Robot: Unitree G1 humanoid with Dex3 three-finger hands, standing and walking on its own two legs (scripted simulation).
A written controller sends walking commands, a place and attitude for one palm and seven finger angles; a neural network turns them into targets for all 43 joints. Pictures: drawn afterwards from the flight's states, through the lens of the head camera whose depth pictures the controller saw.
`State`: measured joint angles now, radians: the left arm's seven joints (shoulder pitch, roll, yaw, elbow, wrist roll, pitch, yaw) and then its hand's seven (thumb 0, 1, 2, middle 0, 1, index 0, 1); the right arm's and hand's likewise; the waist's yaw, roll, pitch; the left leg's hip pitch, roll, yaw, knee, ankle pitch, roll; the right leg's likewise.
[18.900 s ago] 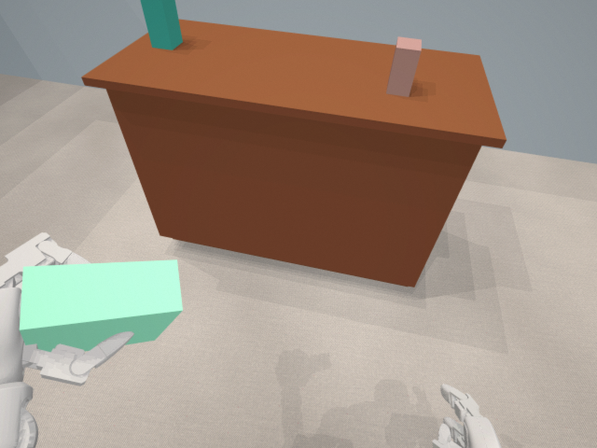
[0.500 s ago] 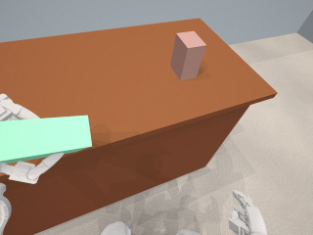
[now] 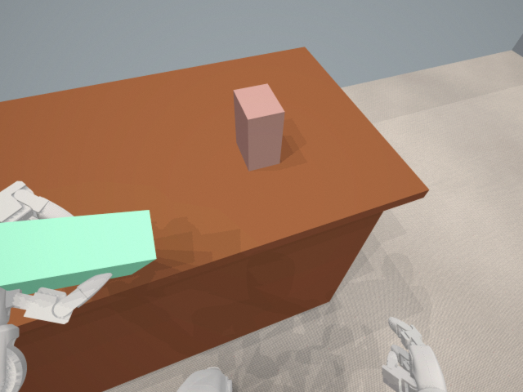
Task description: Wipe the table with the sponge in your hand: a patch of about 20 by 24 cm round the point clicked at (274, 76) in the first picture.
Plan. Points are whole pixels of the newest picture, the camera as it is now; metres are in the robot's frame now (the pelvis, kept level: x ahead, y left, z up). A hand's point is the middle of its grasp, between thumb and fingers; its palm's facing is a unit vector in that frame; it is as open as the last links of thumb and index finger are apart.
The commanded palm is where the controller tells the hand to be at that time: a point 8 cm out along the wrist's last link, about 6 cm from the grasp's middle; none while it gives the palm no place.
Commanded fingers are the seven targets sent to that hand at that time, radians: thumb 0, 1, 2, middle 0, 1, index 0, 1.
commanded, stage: come to a stop and stand still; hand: left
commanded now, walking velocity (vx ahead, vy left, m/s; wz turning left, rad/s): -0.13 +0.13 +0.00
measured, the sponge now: (101, 252) +0.24 +0.20 +0.15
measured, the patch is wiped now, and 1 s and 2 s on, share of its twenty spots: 0.00 0.00 0.00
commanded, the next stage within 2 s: none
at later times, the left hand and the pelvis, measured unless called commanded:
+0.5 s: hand out of the picture +0.24 +0.29 +0.18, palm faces +0.49 -0.80 -0.35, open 9.2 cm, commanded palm +0.15 +0.28 +0.19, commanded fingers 0.00 0.10 1.30 -1.20 -1.60 -1.20 -1.60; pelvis -0.02 +0.01 +0.01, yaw -2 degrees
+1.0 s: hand out of the picture +0.22 +0.31 +0.17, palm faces +0.38 -0.87 -0.30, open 9.2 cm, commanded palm +0.16 +0.35 +0.19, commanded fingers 0.00 0.10 1.30 -1.20 -1.60 -1.20 -1.60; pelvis -0.01 +0.07 +0.01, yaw -2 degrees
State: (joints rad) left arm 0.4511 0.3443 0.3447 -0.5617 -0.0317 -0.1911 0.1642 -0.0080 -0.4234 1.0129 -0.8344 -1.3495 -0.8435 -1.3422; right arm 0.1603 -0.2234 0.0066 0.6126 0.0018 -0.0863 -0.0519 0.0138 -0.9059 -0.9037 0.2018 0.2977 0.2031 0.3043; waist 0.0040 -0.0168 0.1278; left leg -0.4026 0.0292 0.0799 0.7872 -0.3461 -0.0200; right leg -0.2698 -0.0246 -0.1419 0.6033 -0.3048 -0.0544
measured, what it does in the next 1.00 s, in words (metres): steps on the spot: left foot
